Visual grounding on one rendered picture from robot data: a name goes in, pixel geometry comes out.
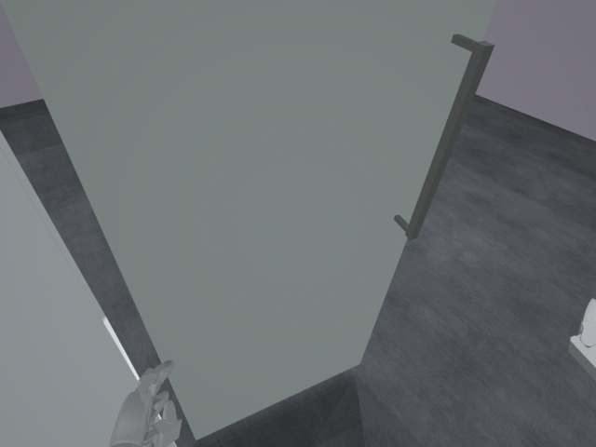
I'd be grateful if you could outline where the left robot hand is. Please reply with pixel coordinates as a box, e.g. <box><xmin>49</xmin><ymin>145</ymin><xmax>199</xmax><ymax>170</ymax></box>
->
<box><xmin>109</xmin><ymin>360</ymin><xmax>182</xmax><ymax>447</ymax></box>

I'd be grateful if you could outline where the fridge door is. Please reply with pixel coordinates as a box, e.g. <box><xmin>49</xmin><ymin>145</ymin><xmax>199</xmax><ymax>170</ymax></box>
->
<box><xmin>0</xmin><ymin>0</ymin><xmax>497</xmax><ymax>440</ymax></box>

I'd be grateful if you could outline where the handle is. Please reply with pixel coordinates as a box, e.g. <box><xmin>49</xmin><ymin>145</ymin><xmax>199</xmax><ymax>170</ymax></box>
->
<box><xmin>394</xmin><ymin>34</ymin><xmax>494</xmax><ymax>240</ymax></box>

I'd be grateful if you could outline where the right robot hand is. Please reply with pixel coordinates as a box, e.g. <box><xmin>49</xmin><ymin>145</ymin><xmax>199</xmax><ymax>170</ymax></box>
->
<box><xmin>568</xmin><ymin>299</ymin><xmax>596</xmax><ymax>381</ymax></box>

